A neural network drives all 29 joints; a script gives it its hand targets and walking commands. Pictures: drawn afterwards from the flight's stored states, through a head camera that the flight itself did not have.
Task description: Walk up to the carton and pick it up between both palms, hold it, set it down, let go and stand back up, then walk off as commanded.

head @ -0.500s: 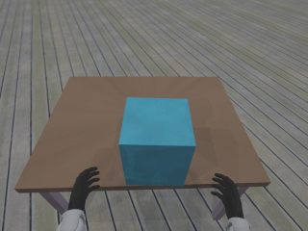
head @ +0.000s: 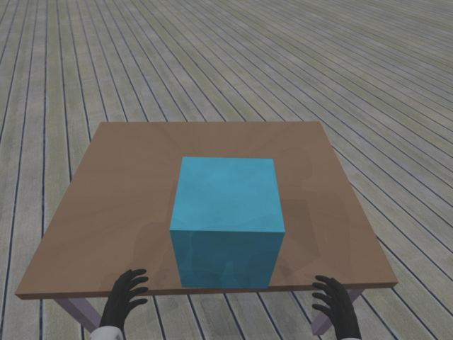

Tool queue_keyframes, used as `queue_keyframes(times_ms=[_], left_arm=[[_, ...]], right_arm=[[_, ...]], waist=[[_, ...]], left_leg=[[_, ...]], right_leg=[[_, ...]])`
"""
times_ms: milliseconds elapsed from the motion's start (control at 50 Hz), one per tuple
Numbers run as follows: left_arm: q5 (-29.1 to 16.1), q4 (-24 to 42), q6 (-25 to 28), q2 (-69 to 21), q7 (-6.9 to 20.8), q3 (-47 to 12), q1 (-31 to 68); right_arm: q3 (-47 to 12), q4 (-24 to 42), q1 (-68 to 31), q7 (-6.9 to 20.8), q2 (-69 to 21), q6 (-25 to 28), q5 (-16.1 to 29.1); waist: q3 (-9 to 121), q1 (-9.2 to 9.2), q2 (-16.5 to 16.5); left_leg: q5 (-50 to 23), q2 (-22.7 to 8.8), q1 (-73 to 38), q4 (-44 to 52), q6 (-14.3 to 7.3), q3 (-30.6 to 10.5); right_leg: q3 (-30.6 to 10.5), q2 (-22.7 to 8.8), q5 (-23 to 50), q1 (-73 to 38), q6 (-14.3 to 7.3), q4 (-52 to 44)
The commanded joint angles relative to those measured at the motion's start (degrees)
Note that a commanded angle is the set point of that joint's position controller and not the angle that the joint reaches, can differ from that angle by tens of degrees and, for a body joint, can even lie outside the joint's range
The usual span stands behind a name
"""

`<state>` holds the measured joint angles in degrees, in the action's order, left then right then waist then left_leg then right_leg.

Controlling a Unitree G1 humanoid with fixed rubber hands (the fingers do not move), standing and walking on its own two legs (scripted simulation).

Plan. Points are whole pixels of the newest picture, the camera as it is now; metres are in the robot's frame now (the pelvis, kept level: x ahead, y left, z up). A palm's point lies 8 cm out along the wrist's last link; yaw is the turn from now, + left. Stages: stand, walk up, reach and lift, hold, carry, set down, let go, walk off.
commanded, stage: set down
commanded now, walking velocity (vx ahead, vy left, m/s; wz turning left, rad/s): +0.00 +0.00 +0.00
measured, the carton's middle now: (226, 224) +0.42 +0.03 -0.07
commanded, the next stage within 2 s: let go in 1.12 s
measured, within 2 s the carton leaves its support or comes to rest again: neither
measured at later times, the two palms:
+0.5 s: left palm (113, 332) +0.18 +0.23 -0.07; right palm out of the picture +0.17 -0.20 -0.06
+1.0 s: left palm (115, 336) +0.17 +0.22 -0.07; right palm out of the picture +0.17 -0.21 -0.07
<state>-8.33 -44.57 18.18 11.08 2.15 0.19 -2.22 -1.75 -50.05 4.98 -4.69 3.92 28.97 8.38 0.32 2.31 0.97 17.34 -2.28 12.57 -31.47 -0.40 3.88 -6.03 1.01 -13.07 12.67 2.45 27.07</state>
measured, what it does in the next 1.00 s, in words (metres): stands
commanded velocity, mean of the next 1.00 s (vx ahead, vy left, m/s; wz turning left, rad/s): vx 0.00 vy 0.00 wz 0.00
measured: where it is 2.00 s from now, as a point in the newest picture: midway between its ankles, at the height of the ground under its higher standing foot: outside the picture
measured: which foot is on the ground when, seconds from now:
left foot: down 0.00-1.00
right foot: down 0.00-1.00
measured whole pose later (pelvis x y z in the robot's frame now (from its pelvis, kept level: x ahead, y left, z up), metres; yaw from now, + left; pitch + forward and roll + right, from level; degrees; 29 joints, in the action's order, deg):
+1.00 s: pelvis +0.00 -0.01 +0.00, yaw +0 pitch -3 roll -1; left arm -3.4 -37.8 -0.4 11.2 -1.4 0.2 -5.8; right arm 1.2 -47.9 7.7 -0.2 7.7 15.4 3.7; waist 0.2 2.3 1.0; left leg 15.6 -2.3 9.7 -28.0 0.0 3.9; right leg -6.0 1.0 -11.9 10.4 2.4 24.9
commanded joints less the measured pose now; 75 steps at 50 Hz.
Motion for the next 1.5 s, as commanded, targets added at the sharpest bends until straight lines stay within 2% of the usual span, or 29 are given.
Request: queue_keyframes(times_ms=[0,40,60,160,240,320,380,440,460,480,500,520,540,560,600,640,660,700,800,880,920,980,1020,1040,1080,1140,1200,1420,1480], left_arm=[[1.5,14.6,0.2,9.4,-0.1,1.4,-5.3],[3.2,9.1,-2.5,6.8,-0.2,-0.3,-5.8],[1.5,18.3,0.5,8.7,-0.9,0.4,-4.1],[2.1,16.3,-1.9,8.5,-1.7,-0.2,-5.4],[3.3,11.7,-5.3,6.8,-1.3,0.3,-5.0],[2.2,15.1,-5.9,7.5,-1.7,0.3,-3.8],[3.9,15.3,-7.1,5.8,-2.9,-0.9,-4.0],[3.6,13.0,-8.8,6.6,-2.1,-0.6,-2.8],[3.9,14.2,-9.4,6.3,-2.4,-0.7,-1.7],[3.0,18.1,-8.5,7.1,-3.0,-0.2,-1.2],[4.7,11.2,-10.7,5.2,-3.0,-0.7,-2.3],[3.6,15.1,-10.9,6.4,-2.7,-0.2,-2.1],[4.9,10.8,-12.5,5.7,-2.3,-0.1,-2.2],[3.4,17.8,-10.7,7.1,-3.0,0.6,-1.9],[4.4,15.9,-12.2,5.3,-3.8,-0.6,0.7],[3.6,19.9,-11.3,6.5,-3.4,0.8,-3.2],[5.4,12.7,-14.3,5.3,-3.3,-0.2,-1.4],[4.8,16.9,-14.6,5.2,-3.7,-0.6,-1.9],[4.7,21.1,-15.8,6.0,-3.9,0.7,-1.8],[6.8,17.1,-18.8,4.3,-3.6,0.1,-2.6],[6.1,21.5,-17.9,5.1,-3.9,1.1,-2.3],[6.7,18.8,-18.9,4.8,-3.6,2.2,-4.4],[6.5,19.9,-20.1,5.1,-3.1,0.8,-3.3],[7.8,16.8,-21.5,4.2,-2.9,1.2,-4.4],[5.1,24.1,-20.0,5.0,-3.6,0.9,-3.5],[7.8,17.1,-22.9,3.7,-3.3,1.1,-3.4],[6.3,21.6,-22.9,4.7,-2.8,1.5,-4.2],[8.3,20.1,-24.9,3.9,-3.6,1.1,-3.1],[7.6,20.1,-24.9,3.7,-3.3,1.4,-4.6]], right_arm=[[0.3,13.6,-0.5,0.9,7.4,1.7,-1.2],[1.7,5.4,-0.1,1.8,9.3,-0.4,-2.6],[2.0,15.2,-0.2,1.7,8.4,1.6,-0.4],[1.8,12.8,0.9,2.6,9.3,-0.3,-0.8],[3.6,8.3,-1.2,2.9,11.8,-2.6,-2.6],[3.2,13.7,-1.7,3.0,10.9,-3.9,-2.6],[4.9,10.2,-2.2,4.1,12.4,-5.5,-3.1],[4.1,9.6,-2.6,3.8,11.9,-6.9,-4.1],[5.1,8.9,-2.8,4.0,12.3,-7.5,-4.7],[4.3,14.3,-3.4,4.2,11.7,-7.1,-3.5],[5.4,7.0,-3.4,4.7,13.1,-8.6,-5.3],[4.4,10.0,-2.7,4.2,12.5,-8.8,-4.6],[4.3,7.4,-3.7,4.2,12.4,-9.6,-5.4],[4.4,12.8,-3.1,4.1,12.0,-8.8,-3.9],[6.2,9.3,-5.6,5.1,13.1,-9.9,-4.6],[4.1,14.2,-1.9,4.9,11.9,-8.9,-3.9],[4.7,7.7,-5.4,5.3,13.9,-11.0,-6.0],[5.6,13.4,-3.3,5.3,13.1,-11.0,-5.9],[5.3,14.0,-2.6,5.2,13.1,-12.1,-6.1],[5.8,11.6,-3.0,5.8,14.7,-13.3,-6.9],[6.2,13.9,-2.8,5.4,13.6,-12.9,-6.8],[4.9,13.3,-1.7,5.9,14.2,-13.3,-7.7],[5.6,13.0,-1.8,5.4,14.3,-14.0,-7.5],[5.2,9.9,-1.0,5.6,14.6,-14.6,-8.2],[6.6,17.2,-1.3,5.4,14.9,-13.7,-7.4],[6.3,9.8,-2.5,5.9,14.7,-15.5,-8.7],[6.1,13.8,-0.1,5.2,13.7,-15.8,-9.1],[6.5,10.8,-1.1,6.7,15.6,-17.4,-9.3],[6.0,14.1,-1.0,6.5,15.3,-17.0,-9.8]], waist=[[3.9,0.97,-3.5],[0.2,-0.78,-4.7],[3.5,-0.06,-4.1],[1.2,-0.43,-6.2],[-0.1,-0.97,-4.0],[0.5,-0.07,-3.3],[0.1,-0.30,-7.2],[-2.7,-1.32,-3.4],[-1.3,-0.89,-5.4],[0.7,0.03,-4.4],[-2.6,-0.74,-4.9],[-1.2,-0.22,-3.2],[-3.6,-0.47,-4.4],[-1.1,0.26,-4.6],[-1.1,-0.74,-6.4],[0.9,0.66,-2.9],[-2.4,-0.36,-4.5],[-1.9,-0.11,-3.4],[1.4,0.07,-2.8],[-1.8,-0.66,-3.2],[0.1,0.13,-2.9],[1.0,0.86,-2.2],[-0.6,-1.01,-2.8],[-1.8,-0.96,-4.6],[2.7,-0.64,-2.8],[-2.7,-0.64,-5.3],[-1.0,-1.13,-2.8],[-1.9,-1.43,-5.4],[-1.5,-0.46,-2.6]], left_leg=[[-27.6,1.7,-8.5,8.7,5.8,-0.8],[-27.6,0.6,-10.6,9.6,6.6,-2.2],[-25.9,1.1,-8.0,9.2,5.8,-1.2],[-25.1,0.2,-6.7,10.4,5.9,-2.4],[-22.1,0.0,-8.1,11.0,5.3,-2.3],[-18.7,0.4,-6.7,11.9,4.6,-1.6],[-19.4,-0.4,-7.2,13.1,5.6,-2.1],[-16.8,0.2,-5.9,12.9,4.6,-1.3],[-15.5,-0.6,-6.0,13.5,4.9,-1.6],[-14.8,0.0,-6.1,12.9,4.3,-0.6],[-15.3,0.0,-7.0,13.3,4.7,-1.5],[-15.7,-0.1,-6.4,12.8,4.0,-1.1],[-14.6,0.2,-6.4,13.8,4.6,-1.0],[-15.4,0.4,-5.5,12.8,4.0,-0.8],[-13.5,-0.4,-5.7,13.2,4.4,-1.7],[-19.6,0.1,-8.6,11.7,4.1,-1.0],[-16.0,0.3,-7.2,13.1,4.3,-1.2],[-12.4,-0.3,-7.2,13.7,3.9,-0.7],[-17.8,0.5,-9.0,12.4,3.7,0.0],[-17.0,0.0,-9.4,13.6,4.0,-0.6],[-16.8,0.2,-7.9,13.5,3.6,-0.2],[-22.1,0.8,-10.6,12.2,3.9,0.8],[-19.6,0.5,-11.2,12.6,3.8,0.2],[-19.6,0.1,-10.0,13.7,4.0,0.1],[-21.0,0.1,-9.5,13.0,3.8,0.3],[-16.4,0.0,-8.4,14.5,4.2,0.2],[-16.7,0.5,-9.2,14.2,3.2,1.2],[-14.4,0.1,-9.0,14.7,3.3,1.0],[-15.6,0.1,-9.0,14.2,3.1,0.8]], right_leg=[[6.2,2.1,12.7,-12.3,-3.1,-6.4],[6.0,2.4,10.3,-9.4,-3.6,-7.0],[6.6,2.3,11.3,-12.4,-3.4,-6.4],[6.3,1.9,11.6,-12.3,-3.6,-5.9],[6.9,2.3,9.1,-11.1,-3.8,-6.7],[6.8,2.0,7.9,-11.7,-3.6,-7.2],[7.9,2.7,8.0,-10.9,-4.1,-6.0],[7.3,1.7,7.0,-10.8,-3.5,-7.3],[7.6,2.1,6.0,-11.4,-3.7,-6.7],[7.6,1.9,6.3,-11.6,-3.4,-6.7],[7.8,2.1,4.7,-8.7,-4.2,-7.1],[7.4,1.8,6.7,-10.1,-3.5,-7.3],[7.5,1.9,4.9,-9.9,-3.7,-7.8],[7.3,1.6,6.5,-11.0,-3.7,-7.5],[8.4,2.4,5.1,-9.8,-4.2,-6.5],[7.5,1.8,8.9,-10.8,-3.6,-7.9],[7.8,2.0,5.9,-9.4,-3.9,-7.7],[8.0,2.2,4.8,-9.6,-3.8,-7.6],[7.8,1.7,8.2,-9.8,-3.6,-8.0],[8.5,2.7,7.8,-9.6,-4.0,-8.5],[8.3,2.5,8.2,-10.9,-3.9,-8.1],[7.9,2.4,10.0,-9.6,-4.0,-8.8],[8.1,2.0,10.2,-9.6,-3.5,-9.2],[8.1,2.2,10.6,-10.5,-3.9,-8.5],[8.5,2.6,12.4,-12.0,-3.1,-7.9],[8.6,2.5,7.7,-9.7,-3.9,-8.4],[8.5,2.3,9.6,-10.2,-3.2,-9.0],[8.9,2.4,8.1,-8.8,-3.4,-7.5],[8.8,2.7,8.5,-8.7,-3.2,-8.0]])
